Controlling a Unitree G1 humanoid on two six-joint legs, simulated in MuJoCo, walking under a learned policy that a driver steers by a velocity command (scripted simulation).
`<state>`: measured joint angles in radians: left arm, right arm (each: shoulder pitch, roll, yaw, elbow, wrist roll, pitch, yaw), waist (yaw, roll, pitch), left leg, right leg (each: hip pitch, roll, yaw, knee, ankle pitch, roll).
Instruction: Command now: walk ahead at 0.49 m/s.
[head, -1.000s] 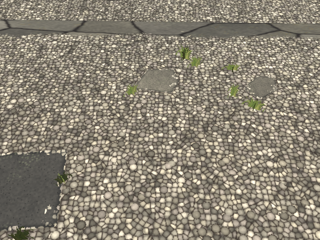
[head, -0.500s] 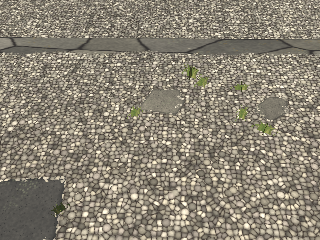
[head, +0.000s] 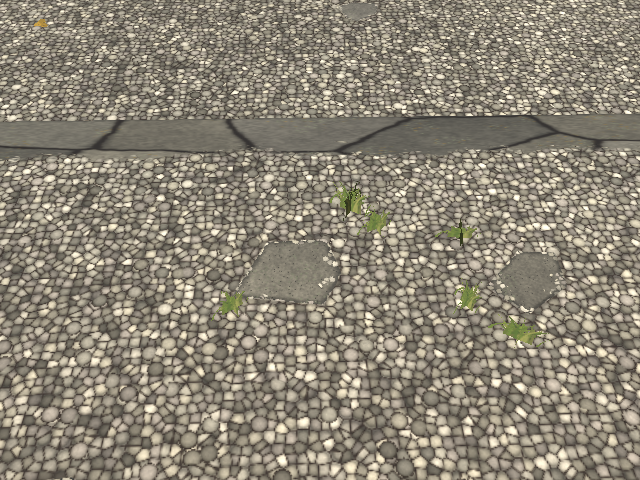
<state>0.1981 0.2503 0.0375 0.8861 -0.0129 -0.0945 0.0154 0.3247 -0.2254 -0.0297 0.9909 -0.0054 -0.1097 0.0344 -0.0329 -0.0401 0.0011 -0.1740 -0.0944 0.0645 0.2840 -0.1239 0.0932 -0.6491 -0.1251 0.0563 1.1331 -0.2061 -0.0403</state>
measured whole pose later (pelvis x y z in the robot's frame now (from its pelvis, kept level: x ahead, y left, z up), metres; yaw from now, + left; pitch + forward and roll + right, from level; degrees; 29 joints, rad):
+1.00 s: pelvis +0.55 -0.01 -0.01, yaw +1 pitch +2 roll +0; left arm 0.31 0.25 0.05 0.97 -0.02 -0.10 0.00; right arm 0.17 -0.24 -0.05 0.90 0.00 -0.10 0.03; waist 0.00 -0.03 0.02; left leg -0.35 -0.03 0.06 0.47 -0.15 0.07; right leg -0.41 -0.05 0.03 1.18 -0.37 -0.05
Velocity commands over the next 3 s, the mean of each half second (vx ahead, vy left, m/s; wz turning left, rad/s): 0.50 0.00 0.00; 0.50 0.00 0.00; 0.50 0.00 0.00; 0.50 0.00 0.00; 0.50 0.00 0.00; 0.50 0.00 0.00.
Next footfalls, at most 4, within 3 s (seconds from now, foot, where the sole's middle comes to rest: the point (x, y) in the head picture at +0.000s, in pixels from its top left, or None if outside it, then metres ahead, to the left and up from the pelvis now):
0.30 right None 0.33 -0.17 -0.78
0.86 left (288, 422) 0.65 0.07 -0.78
1.44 right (379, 301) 0.97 -0.16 -0.78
2.00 left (282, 218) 1.27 0.09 -0.78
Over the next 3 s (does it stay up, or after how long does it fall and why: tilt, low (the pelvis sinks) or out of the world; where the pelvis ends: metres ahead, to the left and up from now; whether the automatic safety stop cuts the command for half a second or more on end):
stays up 1.64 -0.04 0.00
